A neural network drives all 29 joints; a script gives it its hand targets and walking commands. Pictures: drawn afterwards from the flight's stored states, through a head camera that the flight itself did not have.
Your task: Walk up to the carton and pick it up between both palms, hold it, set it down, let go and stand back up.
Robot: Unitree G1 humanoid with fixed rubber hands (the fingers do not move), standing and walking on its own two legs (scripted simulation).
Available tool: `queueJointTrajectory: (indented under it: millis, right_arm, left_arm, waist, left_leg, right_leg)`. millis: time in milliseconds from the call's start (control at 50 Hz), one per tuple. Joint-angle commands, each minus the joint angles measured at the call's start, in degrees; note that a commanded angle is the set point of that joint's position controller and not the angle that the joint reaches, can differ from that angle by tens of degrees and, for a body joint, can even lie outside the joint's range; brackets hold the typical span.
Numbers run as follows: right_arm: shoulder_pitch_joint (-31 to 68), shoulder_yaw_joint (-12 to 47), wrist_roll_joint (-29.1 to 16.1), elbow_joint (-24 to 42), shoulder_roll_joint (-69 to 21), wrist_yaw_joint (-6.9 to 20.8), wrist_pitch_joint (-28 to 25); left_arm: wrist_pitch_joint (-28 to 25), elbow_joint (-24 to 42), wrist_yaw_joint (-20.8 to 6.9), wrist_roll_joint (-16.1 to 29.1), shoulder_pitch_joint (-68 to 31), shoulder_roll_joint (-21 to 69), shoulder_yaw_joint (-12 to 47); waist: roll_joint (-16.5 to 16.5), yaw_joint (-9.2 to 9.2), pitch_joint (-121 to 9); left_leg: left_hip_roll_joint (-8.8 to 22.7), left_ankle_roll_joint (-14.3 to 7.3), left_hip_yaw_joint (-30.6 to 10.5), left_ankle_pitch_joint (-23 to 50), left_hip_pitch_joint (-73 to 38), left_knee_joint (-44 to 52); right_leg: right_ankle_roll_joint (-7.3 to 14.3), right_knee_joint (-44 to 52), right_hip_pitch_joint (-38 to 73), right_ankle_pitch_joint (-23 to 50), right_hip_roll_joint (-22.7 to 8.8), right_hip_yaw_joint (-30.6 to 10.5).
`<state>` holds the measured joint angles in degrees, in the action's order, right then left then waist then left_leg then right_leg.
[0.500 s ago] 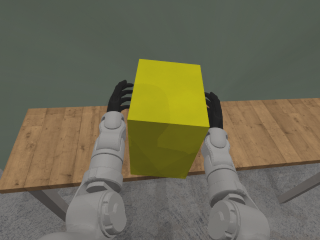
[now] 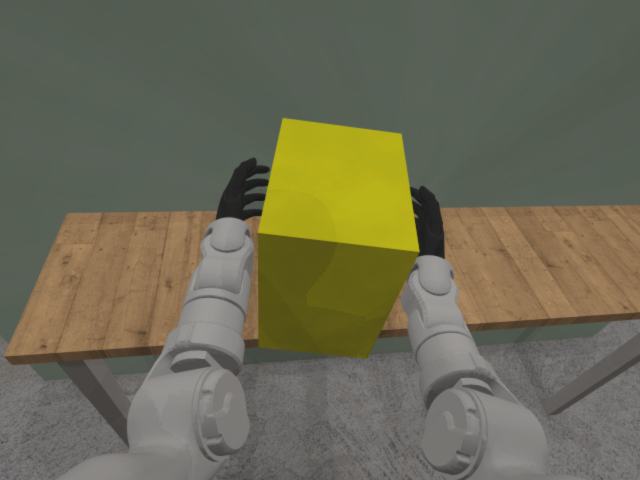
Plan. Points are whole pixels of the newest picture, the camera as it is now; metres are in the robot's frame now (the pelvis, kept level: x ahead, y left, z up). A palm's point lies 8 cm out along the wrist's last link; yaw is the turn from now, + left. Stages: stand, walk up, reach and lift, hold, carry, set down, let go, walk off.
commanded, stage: reach and lift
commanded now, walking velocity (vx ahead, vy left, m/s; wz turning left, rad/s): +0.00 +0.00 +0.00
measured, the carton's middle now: (327, 244) +0.42 -0.03 +0.07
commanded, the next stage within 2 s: none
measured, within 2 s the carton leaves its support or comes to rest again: neither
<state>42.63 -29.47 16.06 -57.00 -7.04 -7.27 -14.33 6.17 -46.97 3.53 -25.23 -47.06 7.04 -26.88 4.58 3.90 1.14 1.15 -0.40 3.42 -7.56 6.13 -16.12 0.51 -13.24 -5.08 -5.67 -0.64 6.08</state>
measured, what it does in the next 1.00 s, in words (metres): stands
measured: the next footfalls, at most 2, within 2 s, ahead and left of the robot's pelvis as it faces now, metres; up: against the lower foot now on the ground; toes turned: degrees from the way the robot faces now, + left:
none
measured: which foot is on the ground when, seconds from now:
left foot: down 0.00-1.00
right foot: down 0.00-1.00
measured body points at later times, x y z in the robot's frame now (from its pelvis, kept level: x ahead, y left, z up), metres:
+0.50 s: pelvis +0.01 +0.01 +0.00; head -0.03 +0.05 +0.45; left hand +0.42 +0.13 +0.15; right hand +0.40 -0.13 +0.16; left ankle +0.02 +0.11 -0.75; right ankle +0.02 -0.11 -0.75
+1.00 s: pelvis -0.02 +0.01 +0.00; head -0.06 +0.04 +0.44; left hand +0.40 +0.13 +0.21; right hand +0.38 -0.13 +0.19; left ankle +0.02 +0.11 -0.75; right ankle +0.02 -0.11 -0.75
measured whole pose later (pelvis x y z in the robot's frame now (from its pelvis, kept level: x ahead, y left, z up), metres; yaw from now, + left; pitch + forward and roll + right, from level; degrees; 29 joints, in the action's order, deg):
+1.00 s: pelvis -0.02 +0.01 +0.00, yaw +0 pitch -8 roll -1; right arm 48.1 -10.2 -3.8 -47.0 -1.8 -10.0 7.5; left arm 34.5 -25.9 4.3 -22.0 -48.3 4.5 -19.3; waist 4.4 5.4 1.8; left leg 0.8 -1.1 3.2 -8.6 2.6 -19.1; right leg -0.1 -15.2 -0.9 -6.3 -1.2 6.3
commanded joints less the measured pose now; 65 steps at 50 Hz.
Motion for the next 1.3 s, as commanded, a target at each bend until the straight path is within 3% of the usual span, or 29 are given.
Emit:
queueJointTrajectory:
  millis: [0, 80, 120, 240, 300, 380, 500, 580, 640, 720, 760, 820, 860, 880, 1000, 1080, 1160, 1280]
  right_arm:
    - [45.0, 17.2, 1.2, 11.5, -23.4, 7.9, -2.1]
    - [47.7, 17.7, 1.1, 11.5, -23.6, 8.9, -1.3]
    - [44.1, 18.7, 0.5, 8.6, -23.8, 8.8, 0.7]
    - [40.8, 18.7, -2.2, 5.7, -23.4, 7.2, 5.9]
    - [39.9, 19.8, -4.7, 6.5, -23.4, 6.2, 7.3]
    - [41.8, 23.8, -8.0, 10.1, -23.0, 5.4, 6.9]
    - [43.9, 29.7, -13.3, 13.9, -22.5, 5.6, 6.8]
    - [43.8, 33.8, -17.4, 17.0, -21.5, 4.4, 10.5]
    - [43.5, 35.5, -19.5, 18.5, -21.1, 3.0, 13.6]
    - [45.2, 36.1, -21.0, 22.1, -21.7, 2.8, 15.5]
    - [48.1, 37.4, -22.4, 25.1, -23.2, 3.0, 15.6]
    - [50.4, 37.1, -22.3, 25.5, -23.5, 3.4, 16.3]
    - [50.7, 36.3, -21.6, 25.3, -23.4, 3.4, 17.5]
    - [51.2, 35.9, -21.4, 25.2, -23.4, 3.2, 18.0]
    - [52.6, 34.6, -21.7, 23.6, -24.4, 2.2, 20.7]
    - [51.9, 35.3, -23.4, 23.7, -24.3, 1.4, 21.9]
    - [49.4, 36.2, -25.1, 23.5, -23.0, 0.3, 23.8]
    - [51.6, 40.4, -29.2, 30.1, -24.8, -0.4, 24.8]
  left_arm:
    - [-1.2, 3.4, -7.3, 3.6, -36.0, 27.7, 17.8]
    - [-1.2, 4.1, -5.5, 5.5, -39.8, 29.0, 21.0]
    - [-0.1, 3.8, -5.4, 5.6, -38.1, 27.3, 20.7]
    - [5.7, 1.4, -8.3, 4.2, -32.5, 25.1, 15.7]
    - [7.4, 3.1, -9.9, 3.7, -31.5, 23.8, 15.2]
    - [8.2, 8.1, -9.6, 6.0, -32.6, 26.8, 20.4]
    - [9.6, 19.3, -6.3, 11.5, -36.6, 33.9, 33.5]
    - [14.4, 20.4, -6.7, 11.3, -32.3, 32.0, 32.6]
    - [18.5, 19.8, -8.3, 9.2, -29.2, 29.3, 28.5]
    - [21.6, 21.0, -9.5, 7.6, -29.4, 28.3, 25.7]
    - [22.0, 24.0, -9.1, 9.1, -32.5, 29.2, 27.8]
    - [22.5, 25.6, -8.0, 10.5, -36.5, 30.7, 30.2]
    - [23.5, 25.0, -7.6, 10.5, -37.0, 30.2, 30.2]
    - [24.2, 24.4, -7.6, 10.4, -37.3, 30.2, 29.9]
    - [27.0, 22.6, -8.8, 10.4, -37.9, 28.5, 27.4]
    - [28.5, 22.7, -9.4, 10.0, -37.0, 28.9, 27.7]
    - [30.8, 23.5, -10.9, 8.0, -33.4, 27.3, 25.6]
    - [31.6, 31.0, -11.0, 9.9, -36.1, 28.3, 29.3]
  waist:
    - [-3.8, -1.58, -29.0]
    - [-6.2, -1.73, -33.8]
    - [-5.4, -1.63, -32.0]
    - [-1.5, -0.76, -21.1]
    - [-1.7, -0.02, -18.0]
    - [-5.1, 1.49, -21.7]
    - [-10.5, 4.08, -29.8]
    - [-7.8, 3.04, -23.6]
    - [-4.3, 2.63, -17.1]
    - [-3.5, 1.44, -16.0]
    - [-4.3, 1.13, -20.4]
    - [-4.9, 2.02, -24.2]
    - [-5.4, 1.66, -22.6]
    - [-4.4, 2.07, -22.4]
    - [-3.4, 2.49, -20.3]
    - [-5.2, 3.75, -20.1]
    - [-4.9, 3.77, -15.9]
    - [-6.3, 4.13, -19.8]
  left_leg:
    - [-1.6, 0.9, 2.8, -0.7, -0.2, 3.1]
    - [-0.9, 1.4, 2.3, 1.7, -4.1, 1.6]
    - [-1.0, 1.1, 2.5, 2.0, -5.0, 1.3]
    - [-2.1, -0.2, 2.3, -0.2, -1.8, 2.8]
    - [-2.7, -0.1, 1.9, 1.6, -2.1, 2.7]
    - [-2.7, 1.9, 0.8, 10.7, -7.7, -0.2]
    - [-1.1, 6.2, -2.1, 27.3, -19.2, -6.1]
    - [-1.7, 5.0, -2.3, 22.8, -15.6, -4.7]
    - [-2.5, 2.9, -2.0, 14.8, -10.3, -2.2]
    - [-3.1, 1.3, -1.3, 8.3, -7.2, 0.0]
    - [-3.1, 1.2, -1.2, 8.8, -8.5, -0.5]
    - [-2.3, 1.7, -1.8, 8.7, -11.0, -1.4]
    - [-2.1, 1.5, -1.7, 5.8, -11.1, -1.0]
    - [-1.7, 1.3, -2.0, 4.7, -11.2, -0.7]
    - [-2.4, 0.0, -1.1, -1.4, -7.7, 0.4]
    - [-2.7, 0.6, -1.5, 3.1, -9.0, -0.9]
    - [-3.1, 0.5, -1.6, 4.2, -8.5, -0.6]
    - [-3.4, 1.6, -2.0, 12.0, -10.9, -2.8]
  right_leg:
    - [-1.9, -1.6, 10.3, 8.2, 1.3, 1.7]
    - [-1.1, -1.5, 5.0, 6.2, 1.4, 1.9]
    - [-1.3, -0.9, 5.4, 7.0, 1.1, 1.2]
    - [-3.0, -0.5, 10.9, 7.5, 1.0, 0.3]
    - [-3.6, -0.7, 14.0, 10.8, 0.7, -0.2]
    - [-3.1, -1.8, 12.5, 15.7, 2.1, 0.9]
    - [-1.3, -1.4, 5.2, 17.0, 4.4, 2.3]
    - [-2.2, -1.5, 9.0, 17.7, 3.9, 1.4]
    - [-3.6, -1.8, 13.3, 17.4, 2.9, 0.3]
    - [-4.0, -1.9, 14.0, 12.8, 2.2, -0.1]
    - [-3.6, -2.2, 13.1, 11.5, 2.6, 0.1]
    - [-2.8, -1.6, 8.5, 7.6, 3.3, 0.7]
    - [-2.6, -1.0, 6.9, 4.1, 3.1, 0.5]
    - [-2.6, -0.9, 6.6, 2.9, 3.3, 1.0]
    - [-3.3, -0.5, 8.3, -0.2, 2.5, 0.2]
    - [-3.5, -1.1, 10.0, 4.5, 2.9, 0.1]
    - [-4.0, -0.8, 12.0, 6.1, 2.7, 0.0]
    - [-4.0, -2.2, 13.3, 11.5, 3.7, 0.4]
